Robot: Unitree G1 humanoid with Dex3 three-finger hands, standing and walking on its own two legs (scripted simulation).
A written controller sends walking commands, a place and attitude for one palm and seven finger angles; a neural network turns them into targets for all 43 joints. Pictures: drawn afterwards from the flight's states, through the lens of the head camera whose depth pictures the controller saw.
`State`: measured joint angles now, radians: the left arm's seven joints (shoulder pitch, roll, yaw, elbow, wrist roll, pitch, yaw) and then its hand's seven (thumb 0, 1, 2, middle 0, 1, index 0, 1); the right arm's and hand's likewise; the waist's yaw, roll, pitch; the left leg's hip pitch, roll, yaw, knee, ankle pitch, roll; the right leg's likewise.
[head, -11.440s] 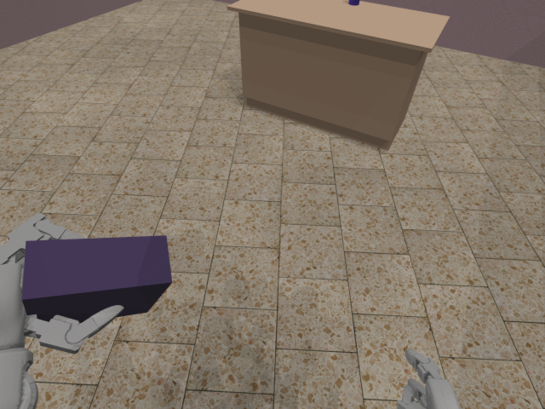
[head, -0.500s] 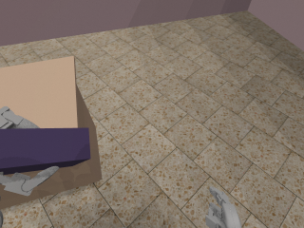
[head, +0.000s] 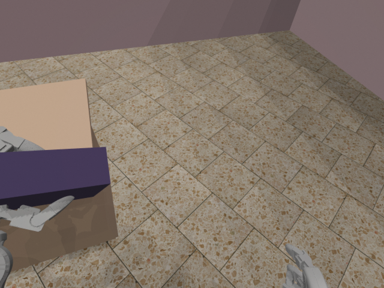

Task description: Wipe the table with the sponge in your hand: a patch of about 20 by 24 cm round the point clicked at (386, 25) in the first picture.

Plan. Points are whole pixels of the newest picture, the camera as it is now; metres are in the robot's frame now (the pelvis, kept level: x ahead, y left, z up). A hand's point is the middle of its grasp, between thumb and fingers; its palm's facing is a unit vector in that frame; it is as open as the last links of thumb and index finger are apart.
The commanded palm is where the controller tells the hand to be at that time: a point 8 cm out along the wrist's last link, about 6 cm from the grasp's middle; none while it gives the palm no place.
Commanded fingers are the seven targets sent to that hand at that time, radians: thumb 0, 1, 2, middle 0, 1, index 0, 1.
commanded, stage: come to a stop and stand still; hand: left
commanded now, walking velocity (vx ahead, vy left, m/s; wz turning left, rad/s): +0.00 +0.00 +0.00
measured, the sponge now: (70, 178) +0.25 +0.21 +0.16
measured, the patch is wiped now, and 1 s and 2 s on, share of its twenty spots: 0.00 0.00 0.00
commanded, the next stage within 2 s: look again from close up in 0.46 s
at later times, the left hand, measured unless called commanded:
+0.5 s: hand (19, 188) +0.23 +0.28 +0.16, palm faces +0.40 -0.84 -0.38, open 9.8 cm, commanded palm +0.16 +0.31 +0.18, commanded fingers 0.00 0.10 1.30 -1.20 -1.60 -1.20 -1.60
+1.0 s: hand (31, 193) +0.22 +0.26 +0.16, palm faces +0.42 -0.83 -0.37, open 9.8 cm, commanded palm +0.16 +0.29 +0.18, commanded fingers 0.00 0.10 1.30 -1.20 -1.60 -1.20 -1.60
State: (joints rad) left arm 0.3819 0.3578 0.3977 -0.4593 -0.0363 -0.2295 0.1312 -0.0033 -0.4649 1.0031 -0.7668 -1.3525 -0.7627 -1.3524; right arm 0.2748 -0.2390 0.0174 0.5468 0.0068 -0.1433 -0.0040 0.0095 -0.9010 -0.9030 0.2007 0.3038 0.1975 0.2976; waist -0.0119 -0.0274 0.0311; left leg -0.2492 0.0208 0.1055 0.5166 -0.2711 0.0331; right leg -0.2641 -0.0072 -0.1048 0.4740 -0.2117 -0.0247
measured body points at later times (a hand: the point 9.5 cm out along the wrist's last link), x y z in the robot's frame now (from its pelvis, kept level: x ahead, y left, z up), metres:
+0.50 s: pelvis +0.00 +0.03 +0.00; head +0.03 +0.05 +0.45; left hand +0.20 +0.32 +0.18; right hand +0.20 -0.18 -0.06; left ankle +0.01 +0.09 -0.74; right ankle +0.03 -0.10 -0.74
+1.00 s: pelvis +0.01 +0.01 +0.00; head +0.02 +0.02 +0.45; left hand +0.19 +0.30 +0.18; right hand +0.17 -0.22 -0.07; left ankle +0.01 +0.09 -0.74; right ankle +0.03 -0.10 -0.74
